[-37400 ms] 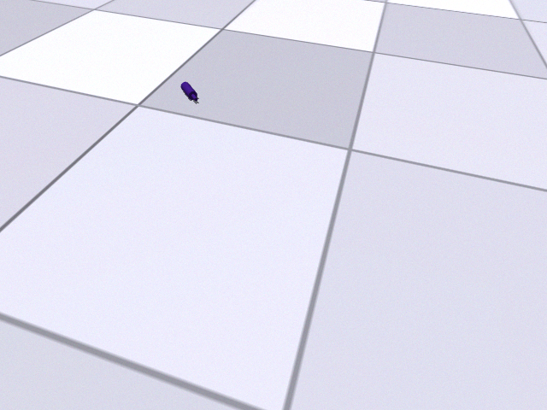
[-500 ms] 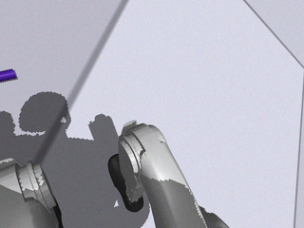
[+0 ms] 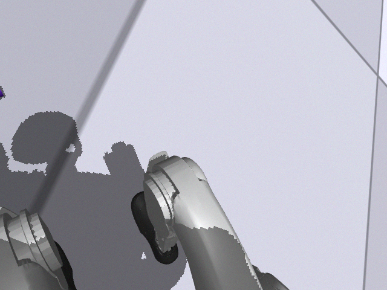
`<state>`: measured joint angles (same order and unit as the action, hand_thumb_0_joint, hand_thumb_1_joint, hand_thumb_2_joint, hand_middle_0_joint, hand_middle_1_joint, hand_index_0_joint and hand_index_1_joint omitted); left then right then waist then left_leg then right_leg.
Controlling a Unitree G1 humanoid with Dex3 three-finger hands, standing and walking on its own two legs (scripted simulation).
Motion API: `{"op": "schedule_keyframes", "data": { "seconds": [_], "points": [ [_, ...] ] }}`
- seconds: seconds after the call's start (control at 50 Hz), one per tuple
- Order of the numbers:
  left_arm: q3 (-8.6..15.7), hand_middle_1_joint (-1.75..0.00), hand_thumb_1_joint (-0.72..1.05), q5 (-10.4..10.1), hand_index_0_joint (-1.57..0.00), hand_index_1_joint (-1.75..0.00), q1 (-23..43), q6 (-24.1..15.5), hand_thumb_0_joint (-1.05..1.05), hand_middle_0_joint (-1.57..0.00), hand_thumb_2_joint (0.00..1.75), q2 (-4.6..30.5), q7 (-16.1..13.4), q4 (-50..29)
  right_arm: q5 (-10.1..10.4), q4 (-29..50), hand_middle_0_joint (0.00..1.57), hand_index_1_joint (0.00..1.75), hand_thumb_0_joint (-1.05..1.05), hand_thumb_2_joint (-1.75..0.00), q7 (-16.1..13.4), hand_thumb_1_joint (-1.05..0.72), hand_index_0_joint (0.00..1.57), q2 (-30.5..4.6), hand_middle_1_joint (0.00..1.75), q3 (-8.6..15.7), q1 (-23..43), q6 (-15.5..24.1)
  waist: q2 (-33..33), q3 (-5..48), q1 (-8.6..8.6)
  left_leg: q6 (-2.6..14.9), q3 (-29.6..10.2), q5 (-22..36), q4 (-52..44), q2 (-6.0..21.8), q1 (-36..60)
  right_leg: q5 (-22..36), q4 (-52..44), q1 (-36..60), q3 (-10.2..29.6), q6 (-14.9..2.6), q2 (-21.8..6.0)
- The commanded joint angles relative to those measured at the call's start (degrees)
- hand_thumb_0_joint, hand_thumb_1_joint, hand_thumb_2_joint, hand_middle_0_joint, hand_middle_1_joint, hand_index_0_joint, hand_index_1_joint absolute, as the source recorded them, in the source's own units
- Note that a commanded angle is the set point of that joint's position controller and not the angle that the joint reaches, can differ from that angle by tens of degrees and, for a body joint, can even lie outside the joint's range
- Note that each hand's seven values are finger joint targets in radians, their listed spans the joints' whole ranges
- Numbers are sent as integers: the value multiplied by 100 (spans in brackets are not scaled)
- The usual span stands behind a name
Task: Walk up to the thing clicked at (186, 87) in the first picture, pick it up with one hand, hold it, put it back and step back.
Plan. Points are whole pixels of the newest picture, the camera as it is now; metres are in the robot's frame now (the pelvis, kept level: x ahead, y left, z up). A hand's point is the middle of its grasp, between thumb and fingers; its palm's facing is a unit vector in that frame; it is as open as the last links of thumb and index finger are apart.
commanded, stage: close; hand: left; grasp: from above
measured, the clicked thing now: out of the picture +0.49 +0.28 -0.28
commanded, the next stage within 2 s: settle in 1.46 s
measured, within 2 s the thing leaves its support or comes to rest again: leaves its support in 1.94 s
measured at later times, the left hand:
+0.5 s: hand out of the picture +0.47 +0.30 -0.25, palm faces -0.40 -0.15 -0.91, open 11.5 cm
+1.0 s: hand out of the picture +0.47 +0.30 -0.25, palm faces -0.42 -0.17 -0.89, open 9.7 cm
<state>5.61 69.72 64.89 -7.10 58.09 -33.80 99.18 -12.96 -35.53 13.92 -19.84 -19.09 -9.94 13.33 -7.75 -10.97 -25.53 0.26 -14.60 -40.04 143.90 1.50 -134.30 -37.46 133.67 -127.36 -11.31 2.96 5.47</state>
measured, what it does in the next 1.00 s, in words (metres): stands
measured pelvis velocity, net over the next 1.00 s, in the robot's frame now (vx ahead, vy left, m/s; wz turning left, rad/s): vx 0.00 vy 0.00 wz -0.01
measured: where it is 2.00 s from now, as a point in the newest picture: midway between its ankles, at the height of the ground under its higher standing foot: (116, 265)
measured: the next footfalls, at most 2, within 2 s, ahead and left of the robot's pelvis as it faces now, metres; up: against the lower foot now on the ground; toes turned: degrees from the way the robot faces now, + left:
none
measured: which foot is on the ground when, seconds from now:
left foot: down 0.00-1.00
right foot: down 0.00-1.00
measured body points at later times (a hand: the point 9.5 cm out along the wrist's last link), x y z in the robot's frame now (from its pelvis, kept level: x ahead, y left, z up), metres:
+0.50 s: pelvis +0.00 +0.00 +0.00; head +0.29 +0.13 +0.32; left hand +0.49 +0.30 -0.20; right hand +0.04 -0.24 -0.04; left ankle +0.07 +0.13 -0.28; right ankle +0.12 -0.11 -0.28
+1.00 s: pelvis +0.00 +0.00 +0.00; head +0.28 +0.13 +0.32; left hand +0.48 +0.31 -0.20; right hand +0.03 -0.24 -0.04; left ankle +0.07 +0.13 -0.28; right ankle +0.12 -0.11 -0.28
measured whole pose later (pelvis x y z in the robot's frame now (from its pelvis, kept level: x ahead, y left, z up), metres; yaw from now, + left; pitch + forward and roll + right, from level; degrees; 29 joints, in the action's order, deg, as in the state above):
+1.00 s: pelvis +0.00 +0.00 +0.00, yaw -1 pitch +27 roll -15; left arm 3.1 69.3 64.2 -9.4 58.6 -34.9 100.0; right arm -13.4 -34.9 13.2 -20.0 -20.8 -8.5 13.3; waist -8.9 -11.8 -25.4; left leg 0.1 -15.6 -40.1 143.5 1.8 -132.8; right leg -36.9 132.5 -125.8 -12.1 3.0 5.9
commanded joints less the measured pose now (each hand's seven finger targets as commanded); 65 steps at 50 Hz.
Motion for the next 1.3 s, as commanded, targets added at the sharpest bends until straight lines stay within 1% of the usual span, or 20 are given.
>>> {"op": "schedule_keyframes", "data": {
  "seconds": [0.0, 0.1, 0.14, 0.18, 0.26, 0.4, 0.42, 0.46, 0.54, 0.62, 0.7, 0.72, 0.82, 0.9, 1.02, 1.04, 1.06, 1.12, 1.22, 1.28],
  "points": [
    [-146, -94, -34, -56, -21, -93, 1500, -53, 0, -20, 88, 1020, -100, -722, 26, -149, 20, 30, 0, -90, -33, -89, 20, -1889, 30, 604, -1106, -33, 3266, 3628, -273, -4, 423, 1096, -1501, 212, 2931, 1436, -1122, 2132, -505, -444, 160],
    [-211, -92, -29, -93, -24, -92, 1441, -161, 0, -24, 89, 904, -101, -710, 26, -217, 20, 30, 0, -90, -43, -89, 20, -1863, 30, 530, -1152, -34, 3127, 3636, -266, 0, 435, 1351, -1428, 212, 2890, 1643, -1159, 2228, -526, -421, 180],
    [-377, -91, -27, -81, -25, -90, 1492, -210, 0, -24, 84, 763, -93, -576, -4, -188, 20, 30, 0, -90, -42, -89, 20, -1845, 30, 488, -1145, -32, 2997, 3480, -383, 24, 442, 1243, -1387, 205, 2765, 1602, -1211, 2240, -541, -402, 188],
    [-358, -91, -24, -38, -27, -90, 1437, -251, 0, -26, 83, 904, -110, -550, 22, -174, 20, 30, 0, -90, -75, -89, 20, -1857, 30, 485, -1085, -48, 3017, 3428, -293, 8, 407, 1083, -1504, 210, 2768, 1438, -1207, 2146, -556, -419, 193],
    [-428, -91, -19, 38, -31, -89, 1476, -290, 0, -30, 82, 895, -242, -543, -11, -147, 20, 30, 0, -90, -90, -89, 20, -1909, 30, 492, -1024, -27, 3201, 3474, -289, -28, 408, 1098, -1531, 220, 2958, 1473, -1162, 2178, -546, -432, 210],
    [-244, -84, -10, 147, -38, -82, 1597, -170, 0, -37, 75, 1147, -551, -478, -39, -65, 20, 30, 0, -90, -63, -89, 20, -1975, 30, 474, -866, 49, 3222, 3438, -295, -26, 408, 1025, -1533, 230, 2898, 1462, -1156, 2112, -526, -420, 202],
    [-116, -84, -10, 164, -38, -82, 1663, -149, 0, -37, 76, 1289, -600, -545, -48, -110, 20, 30, 0, -90, -64, -89, 20, -1977, 30, 464, -944, 32, 3251, 3550, -301, -26, 405, 1139, -1538, 244, 2944, 1548, -1191, 2221, -544, -409, 206],
    [-121, -84, -7, 99, -40, -82, 1535, -45, 0, -39, 76, 1173, -617, -384, -70, -83, 20, 30, 0, -90, -52, -89, 20, -1959, 30, 478, -932, 24, 3185, 3577, -302, -18, 455, 1189, -1507, 248, 2897, 1625, -1235, 2350, -504, -407, 239],
    [-151, -84, -2, -36, -44, -82, 1546, 61, 0, -42, 73, 1065, -466, -373, -43, -136, 20, 30, 0, -90, -20, -90, 20, -1959, 30, 508, -990, 80, 3235, 3423, -372, -23, 396, 1145, -1490, 245, 2905, 1549, -1172, 2124, -535, -402, 169],
    [-204, -80, 4, -134, -49, -77, 1433, 73, 0, -46, 67, 1091, -299, -444, -42, -108, 20, 30, 0, -90, -27, -90, 20, -1930, 30, 443, -1061, 36, 3109, 3690, -380, 13, 440, 1375, -1440, 240, 2917, 1769, -1255, 2589, -507, -380, 205],
    [-315, -79, 7, -264, -51, -75, 1410, -23, 0, -48, 65, 1019, -140, -526, -11, -125, 20, 30, 0, -90, -44, -90, 20, -1890, 30, 399, -1022, 26, 3115, 3608, -365, 8, 417, 1344, -1422, 246, 2898, 1716, -1238, 2546, -523, -381, 204],
    [-273, -79, 7, -270, -51, -76, 1358, -68, 0, -48, 66, 1119, -152, -565, 10, -115, 20, 30, 0, -90, -70, -90, 20, -1938, 30, 412, -979, 18, 3095, 3615, -288, 1, 398, 1229, -1477, 242, 2864, 1585, -1259, 2457, -536, -407, 208],
    [-183, -77, 14, -132, -56, -73, 1390, -222, 0, -53, 62, 1303, -222, -672, -10, -95, 20, 30, 0, -90, -102, -89, 20, -1909, 30, 365, -992, -53, 3108, 3706, -223, 20, 446, 1210, -1445, 239, 2801, 1597, -1268, 2597, -522, -402, 228],
    [-285, -76, 19, -77, -59, -72, 1303, -255, 0, -56, 60, 1065, -334, -464, -33, -78, 20, 30, 0, -90, -107, -89, 20, -1938, 30, 409, -970, -42, 3011, 3439, -323, 21, 434, 1067, -1469, 239, 2721, 1514, -1292, 2398, -539, -398, 252],
    [-243, -73, 31, 53, -70, -70, 1459, -192, 0, -67, 63, 1217, -427, -490, -50, -57, 20, 30, 0, -90, -116, -89, 20, -1998, 30, 409, -934, -1, 3170, 3329, -344, -40, 322, 965, -1618, 260, 2911, 1382, -1201, 2175, -595, -425, 204],
    [-326, -73, 32, 58, -70, -69, 1511, -167, 0, -67, 62, 1133, -410, -493, -42, -9, 20, 30, 0, -90, -111, -89, 20, -2018, 30, 443, -874, 29, 3169, 3285, -355, -37, 318, 913, -1587, 260, 2919, 1349, -1177, 2057, -584, -420, 198],
    [-208, -73, 33, 64, -71, -70, 1533, -149, 0, -68, 63, 1230, -443, -494, -40, -68, 20, 30, 0, -90, -104, -89, 20, -1964, 30, 380, -913, 24, 3152, 3314, -353, -49, 283, 1016, -1610, 277, 2959, 1412, -1165, 2052, -619, -410, 184],
    [-172, -72, 38, 79, -74, -68, 1581, -94, 0, -71, 62, 1289, -488, -480, -30, -92, 20, 30, 0, -90, -101, -89, 20, -2009, 30, 418, -937, 26, 3243, 3423, -360, -46, 302, 1119, -1600, 280, 2980, 1525, -1188, 2155, -584, -405, 200],
    [-250, -71, 47, 65, -82, -68, 1513, -25, 0, -79, 63, 1226, -424, -402, -43, -10, 20, 30, 0, -90, -88, -89, 20, -2027, 30, 435, -887, 57, 3149, 3292, -408, -2, 398, 1011, -1514, 255, 2830, 1456, -1242, 2145, -524, -400, 206],
    [-137, -69, 51, 42, -85, -66, 1467, 2, 0, -82, 61, 1343, -457, -398, -14, -24, 20, 30, 0, -90, -102, -89, 20, -2002, 30, 432, -920, 22, 3080, 3397, -287, -4, 395, 1082, -1536, 256, 2797, 1497, -1259, 2237, -521, -399, 205]
  ]
}}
